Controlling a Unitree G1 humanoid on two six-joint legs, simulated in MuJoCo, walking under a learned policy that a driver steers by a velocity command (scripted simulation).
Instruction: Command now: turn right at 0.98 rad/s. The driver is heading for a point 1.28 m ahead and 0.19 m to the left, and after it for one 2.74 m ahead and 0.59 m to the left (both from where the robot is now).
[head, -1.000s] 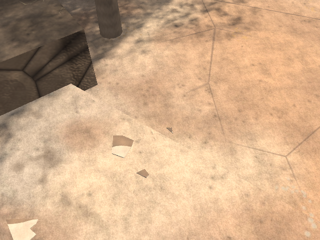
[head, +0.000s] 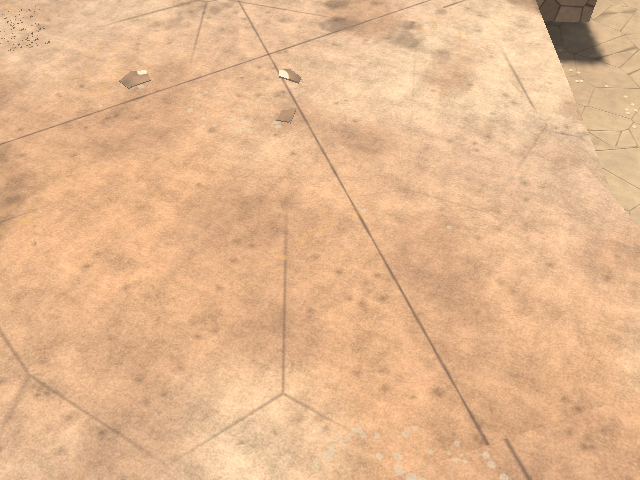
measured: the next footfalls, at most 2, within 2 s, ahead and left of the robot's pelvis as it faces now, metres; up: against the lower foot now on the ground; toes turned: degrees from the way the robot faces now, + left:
left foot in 0.32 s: +0.12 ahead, +0.13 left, +0.00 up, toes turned -12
right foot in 0.66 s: +0.04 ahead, -0.10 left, +0.00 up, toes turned +2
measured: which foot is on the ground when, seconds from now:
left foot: up 0.00-0.30, down 0.32-0.68, up 0.70-1.00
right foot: down 0.00-0.40, up 0.42-0.64, down 0.66-1.00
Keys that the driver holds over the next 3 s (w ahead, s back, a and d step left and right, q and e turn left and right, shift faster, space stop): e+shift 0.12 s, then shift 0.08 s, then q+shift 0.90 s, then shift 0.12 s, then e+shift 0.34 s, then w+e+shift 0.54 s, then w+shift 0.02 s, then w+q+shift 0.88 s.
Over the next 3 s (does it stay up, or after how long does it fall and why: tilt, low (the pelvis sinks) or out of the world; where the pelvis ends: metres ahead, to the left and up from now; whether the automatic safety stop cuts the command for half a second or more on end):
stays up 1.11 -0.14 -0.11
